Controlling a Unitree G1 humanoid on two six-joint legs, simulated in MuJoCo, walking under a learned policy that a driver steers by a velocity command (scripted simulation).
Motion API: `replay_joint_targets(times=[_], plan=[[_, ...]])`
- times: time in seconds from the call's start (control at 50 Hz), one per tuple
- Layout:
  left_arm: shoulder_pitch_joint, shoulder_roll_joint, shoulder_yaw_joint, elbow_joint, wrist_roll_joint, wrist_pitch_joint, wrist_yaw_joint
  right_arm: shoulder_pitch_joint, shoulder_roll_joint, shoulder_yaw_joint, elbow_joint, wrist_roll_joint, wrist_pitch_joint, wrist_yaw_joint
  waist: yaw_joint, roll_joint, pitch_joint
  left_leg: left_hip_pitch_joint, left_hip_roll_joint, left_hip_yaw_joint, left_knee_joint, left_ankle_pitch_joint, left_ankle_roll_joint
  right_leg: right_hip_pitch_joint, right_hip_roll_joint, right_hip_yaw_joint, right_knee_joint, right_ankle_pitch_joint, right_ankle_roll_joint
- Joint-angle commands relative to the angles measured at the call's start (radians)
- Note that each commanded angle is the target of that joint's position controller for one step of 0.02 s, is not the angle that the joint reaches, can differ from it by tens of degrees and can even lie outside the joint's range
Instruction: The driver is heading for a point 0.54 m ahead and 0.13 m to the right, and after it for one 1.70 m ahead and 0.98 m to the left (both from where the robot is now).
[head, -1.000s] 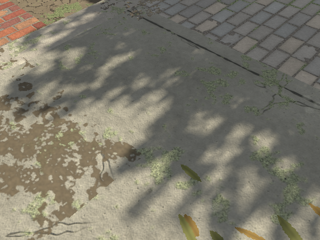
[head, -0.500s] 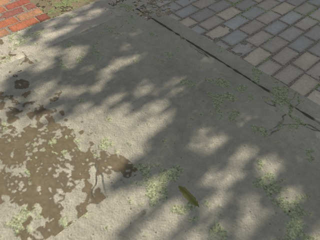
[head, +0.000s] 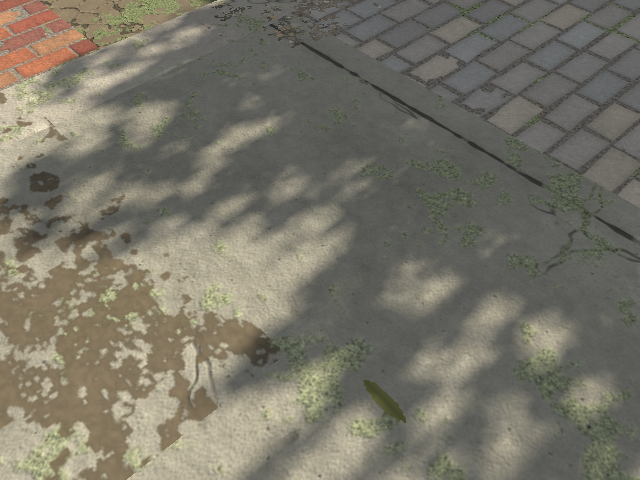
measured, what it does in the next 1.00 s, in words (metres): walks ahead, turning right: right foot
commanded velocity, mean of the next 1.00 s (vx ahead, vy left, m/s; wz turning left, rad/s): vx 0.38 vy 0.00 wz -0.22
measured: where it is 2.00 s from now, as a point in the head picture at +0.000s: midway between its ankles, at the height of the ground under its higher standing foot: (382, 302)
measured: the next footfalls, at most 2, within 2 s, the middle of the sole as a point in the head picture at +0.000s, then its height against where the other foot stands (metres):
right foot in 0.84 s outside the picture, level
left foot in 1.44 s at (341, 343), level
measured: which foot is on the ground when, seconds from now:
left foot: down 0.00-0.86, up 0.88-1.00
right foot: down 0.00-0.30, up 0.32-0.82, down 0.84-1.00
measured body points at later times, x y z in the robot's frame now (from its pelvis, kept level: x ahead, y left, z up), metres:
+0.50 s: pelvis +0.12 +0.06 +0.02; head +0.13 +0.07 +0.47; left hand +0.22 +0.32 -0.12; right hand +0.11 -0.18 -0.13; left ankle +0.10 +0.14 -0.73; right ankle +0.13 -0.11 -0.63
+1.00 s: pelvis +0.38 -0.05 +0.00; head +0.41 -0.06 +0.45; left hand +0.55 +0.18 -0.12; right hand +0.39 -0.33 -0.13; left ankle +0.34 +0.13 -0.62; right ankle +0.42 -0.12 -0.73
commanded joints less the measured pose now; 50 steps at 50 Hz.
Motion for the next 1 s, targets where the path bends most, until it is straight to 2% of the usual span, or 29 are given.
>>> replay_joint_targets(times=[0.02,0.06,0.08,0.1,0.14,0.18,0.22,0.24,0.28,0.3,0.32,0.34,0.36,0.4,0.46,0.52,0.58,0.72,0.78,0.82,0.84,0.86,0.88,0.9,0.92,0.94,0.96,0.98,1.0], plan=[[0.107,0.085,0.012,0.003,-0.001,-0.006,0.003,0.007,-0.089,-0.013,-0.019,0.0,-0.002,-0.004,-0.002,-0.015,-0.022,0.199,0.038,-0.047,-0.045,0.122,0.055,-0.201,-0.047,0.05,-0.162,0.025,-0.027],[0.11,0.142,0.031,-0.009,-0.017,-0.006,0.006,-0.007,-0.098,-0.018,-0.021,0.009,-0.005,-0.004,0.006,-0.094,0.052,0.079,-0.036,0.031,0.049,-0.225,0.039,-0.216,-0.11,0.154,-0.245,-0.263,-0.1],[0.122,0.172,0.042,-0.021,-0.022,-0.013,0.008,-0.056,-0.103,-0.019,-0.041,0.013,-0.015,0.0,0.026,-0.132,0.11,-0.034,-0.051,0.062,0.128,-0.255,0.033,-0.195,-0.192,0.263,-0.317,-0.365,-0.151],[0.112,0.204,0.054,-0.03,-0.026,-0.025,0.01,-0.1,-0.098,-0.017,-0.065,0.018,-0.033,0.007,0.034,-0.162,0.167,-0.138,-0.019,0.047,0.209,-0.215,0.045,-0.167,-0.289,0.373,-0.368,-0.381,-0.197],[0.134,0.188,0.058,-0.032,-0.018,-0.054,0.01,-0.137,-0.093,-0.016,-0.087,0.025,-0.064,0.021,0.045,-0.146,0.211,-0.329,0.049,-0.005,0.317,-0.252,0.063,-0.04,-0.365,0.432,-0.363,-0.2,-0.233],[0.158,0.164,0.057,-0.032,-0.022,-0.07,-0.001,-0.148,-0.085,-0.013,-0.099,0.034,-0.085,0.036,0.047,-0.117,0.196,-0.412,0.085,-0.018,0.292,-0.289,0.069,0.085,-0.35,0.377,-0.314,0.001,-0.215],[0.139,0.17,0.059,-0.045,-0.03,-0.067,-0.013,-0.135,-0.072,-0.01,-0.097,0.035,-0.097,0.049,0.031,-0.097,0.159,-0.258,0.059,0.038,0.152,-0.234,0.064,0.039,-0.288,0.277,-0.284,0.069,-0.179],[0.106,0.185,0.061,-0.055,-0.032,-0.063,-0.019,-0.069,-0.063,-0.01,-0.073,0.034,-0.097,0.054,-0.01,-0.101,0.131,-0.086,0.019,0.088,0.077,-0.151,0.061,-0.055,-0.248,0.217,-0.249,0.114,-0.162],[0.086,0.197,0.062,-0.066,-0.026,-0.064,-0.025,0.172,-0.121,-0.047,0.011,0.034,-0.089,0.053,-0.118,-0.094,0.011,0.29,-0.066,0.131,0.035,-0.027,0.073,-0.201,-0.172,0.119,-0.057,0.426,-0.121],[0.038,0.167,0.053,-0.089,-0.024,-0.069,-0.025,0.327,-0.201,-0.074,0.039,0.031,-0.091,0.046,-0.194,0.029,-0.053,0.451,0.075,-0.09,-0.058,-0.084,0.136,-0.323,-0.094,0.021,0.25,0.495,-0.056],[0.051,0.07,0.029,-0.139,-0.027,-0.087,-0.019,0.441,-0.291,-0.082,0.05,0.018,-0.098,0.047,-0.186,0.313,-0.17,0.606,0.356,-0.655,-0.309,-0.212,0.299,-0.557,0.059,0.007,0.649,0.001,0.006],[-0.01,0.1,0.04,-0.159,-0.05,-0.106,-0.022,0.368,-0.212,-0.045,0.046,0.006,-0.115,0.052,-0.148,0.207,-0.144,0.551,0.403,-0.778,-0.374,-0.249,0.306,-0.647,0.031,0.177,0.823,-0.111,-0.02],[-0.039,0.117,0.046,-0.178,-0.069,-0.114,-0.029,0.27,-0.174,-0.027,0.017,0.007,-0.126,0.052,-0.108,0.159,-0.055,0.473,0.388,-0.645,-0.358,-0.234,0.27,-0.712,-0.023,0.181,0.859,-0.042,-0.054],[-0.03,0.123,0.06,-0.162,-0.057,-0.108,-0.024,0.161,-0.119,-0.003,-0.013,0.001,-0.132,0.059,-0.05,0.047,0.009,0.32,0.307,-0.375,-0.376,-0.112,0.188,-0.652,-0.105,0.162,0.761,0.132,-0.085],[0.005,0.106,0.075,-0.146,-0.055,-0.069,-0.028,0.187,-0.098,0.009,0.001,-0.016,-0.129,0.046,-0.016,0.073,0.026,0.231,0.232,-0.163,-0.417,0.039,0.136,-0.557,-0.127,0.156,0.656,0.211,-0.081],[-0.079,0.093,0.078,-0.181,-0.046,-0.054,-0.032,0.239,-0.137,0.002,0.01,-0.025,-0.129,0.022,-0.024,0.042,0.053,0.252,0.247,-0.095,-0.446,0.127,0.148,-0.659,-0.115,0.185,0.567,0.298,-0.054],[-0.166,0.089,0.075,-0.224,-0.04,-0.055,-0.041,0.235,-0.143,0.0,-0.007,-0.03,-0.125,0.007,-0.03,0.043,0.068,0.269,0.249,-0.019,-0.463,0.168,0.142,-0.707,-0.103,0.187,0.415,0.408,-0.036],[-0.378,0.062,0.048,-0.331,-0.034,-0.058,-0.088,0.325,-0.164,-0.013,-0.016,-0.008,-0.108,-0.004,-0.086,0.033,0.119,0.409,0.281,0.142,-0.423,0.291,0.119,-0.7,-0.083,0.048,0.163,0.445,-0.066],[-0.366,0.095,0.061,-0.368,-0.036,-0.058,-0.108,0.297,-0.209,-0.026,-0.04,0.001,-0.093,-0.008,-0.039,0.088,0.067,0.457,0.296,0.194,-0.277,0.716,0.097,-0.553,-0.013,-0.041,0.123,0.31,-0.113],[-0.172,0.174,0.101,-0.343,-0.041,-0.052,-0.112,0.261,-0.246,-0.034,-0.065,0.002,-0.078,-0.014,0.075,0.139,-0.06,0.442,0.289,0.208,0.006,1.014,0.075,-0.291,0.071,-0.08,0.115,0.238,-0.161],[-0.01,0.24,0.137,-0.306,-0.043,-0.048,-0.099,0.239,-0.25,-0.032,-0.082,0.006,-0.078,-0.012,0.161,0.121,-0.149,0.327,0.249,0.22,0.242,0.934,0.04,-0.033,0.1,-0.05,0.04,0.289,-0.199],[0.102,0.33,0.162,-0.281,-0.04,-0.038,-0.074,0.256,-0.19,-0.014,-0.114,-0.019,-0.091,-0.007,0.159,-0.072,-0.244,0.023,0.18,0.207,0.597,0.33,-0.001,0.266,-0.098,0.275,0.038,0.267,-0.262],[0.071,0.377,0.157,-0.314,-0.025,-0.048,-0.077,0.321,-0.072,0.021,-0.172,-0.002,-0.135,0.011,0.046,-0.235,-0.393,-0.323,-0.048,0.009,0.92,-0.367,-0.041,0.498,-0.333,0.926,-0.178,0.068,-0.463],[0.112,0.278,0.128,-0.291,-0.011,-0.055,-0.079,0.201,-0.161,0.002,-0.185,0.045,-0.175,0.026,0.111,-0.111,-0.383,-0.417,0.004,-0.148,0.967,-0.318,-0.003,0.488,-0.332,0.888,-0.275,0.083,-0.399],[0.073,0.216,0.112,-0.28,-0.013,-0.064,-0.078,0.174,-0.171,-0.002,-0.188,0.069,-0.182,0.031,0.089,-0.09,-0.255,-0.458,0.056,-0.124,0.925,-0.241,0.026,0.365,-0.309,0.694,-0.259,0.17,-0.349],[-0.032,0.175,0.095,-0.306,-0.019,-0.075,-0.082,0.166,-0.173,-0.004,-0.173,0.054,-0.176,0.021,0.037,0.023,-0.171,-0.392,0.118,-0.117,0.837,-0.162,0.032,0.176,-0.268,0.538,-0.26,0.301,-0.304],[-0.104,0.136,0.082,-0.318,-0.011,-0.084,-0.082,0.165,-0.185,-0.018,-0.158,0.035,-0.159,0.012,0.0,0.033,-0.13,-0.318,0.156,-0.116,0.764,-0.119,0.03,0.035,-0.229,0.426,-0.272,0.381,-0.274],[-0.129,0.119,0.075,-0.317,0.0,-0.09,-0.08,0.204,-0.181,-0.023,-0.146,0.032,-0.135,0.014,-0.032,0.006,-0.117,-0.249,0.182,-0.129,0.732,-0.09,0.03,-0.047,-0.207,0.361,-0.298,0.403,-0.261],[-0.124,0.129,0.077,-0.306,0.001,-0.098,-0.079,0.221,-0.165,-0.023,-0.142,0.029,-0.116,0.012,-0.045,-0.019,-0.105,-0.222,0.191,-0.128,0.697,-0.072,0.026,-0.093,-0.195,0.326,-0.323,0.416,-0.257]])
